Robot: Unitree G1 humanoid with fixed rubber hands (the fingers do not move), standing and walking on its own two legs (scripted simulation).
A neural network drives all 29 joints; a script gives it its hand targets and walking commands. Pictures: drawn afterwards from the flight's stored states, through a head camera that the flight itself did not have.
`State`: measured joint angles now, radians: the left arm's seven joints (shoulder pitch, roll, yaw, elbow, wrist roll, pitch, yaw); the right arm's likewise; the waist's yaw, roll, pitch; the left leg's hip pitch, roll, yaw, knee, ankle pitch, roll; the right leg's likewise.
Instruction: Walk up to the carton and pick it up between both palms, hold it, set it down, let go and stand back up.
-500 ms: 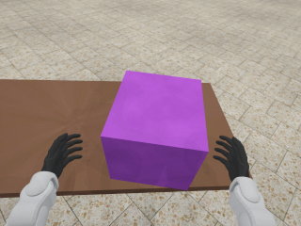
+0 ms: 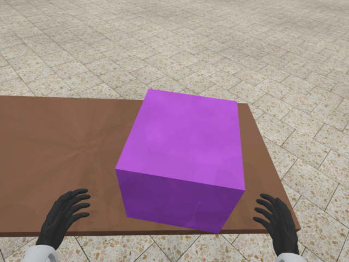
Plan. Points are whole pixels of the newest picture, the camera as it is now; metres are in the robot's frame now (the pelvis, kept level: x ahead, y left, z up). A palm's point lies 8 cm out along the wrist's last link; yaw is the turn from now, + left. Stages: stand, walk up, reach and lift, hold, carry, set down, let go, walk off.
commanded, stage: set down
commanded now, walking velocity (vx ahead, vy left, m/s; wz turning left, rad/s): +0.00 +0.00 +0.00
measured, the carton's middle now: (182, 158) +0.39 -0.01 +0.02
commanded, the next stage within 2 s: let go in 1.34 s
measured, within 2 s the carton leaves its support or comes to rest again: neither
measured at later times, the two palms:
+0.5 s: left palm out of the picture +0.15 +0.24 -0.03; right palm out of the picture +0.16 -0.20 -0.02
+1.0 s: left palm (64, 260) +0.16 +0.23 -0.03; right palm out of the picture +0.16 -0.20 -0.04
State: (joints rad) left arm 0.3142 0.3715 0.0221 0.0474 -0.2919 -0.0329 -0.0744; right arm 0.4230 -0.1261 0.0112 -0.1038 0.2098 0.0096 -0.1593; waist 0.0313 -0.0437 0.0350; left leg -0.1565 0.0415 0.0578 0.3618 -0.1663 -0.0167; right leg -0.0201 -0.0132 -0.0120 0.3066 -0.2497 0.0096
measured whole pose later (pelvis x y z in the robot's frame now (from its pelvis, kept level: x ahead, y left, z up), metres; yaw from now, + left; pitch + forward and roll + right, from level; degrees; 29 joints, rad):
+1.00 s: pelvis -0.03 +0.00 +0.00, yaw -1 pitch -7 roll +0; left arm 0.22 0.24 -0.01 0.38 -0.11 -0.01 -0.05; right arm 0.21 -0.15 -0.02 0.46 0.00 -0.16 -0.03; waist 0.02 0.02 0.08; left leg -0.10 0.04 0.07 0.36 -0.14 -0.01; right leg 0.01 -0.02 0.00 0.36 -0.25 0.01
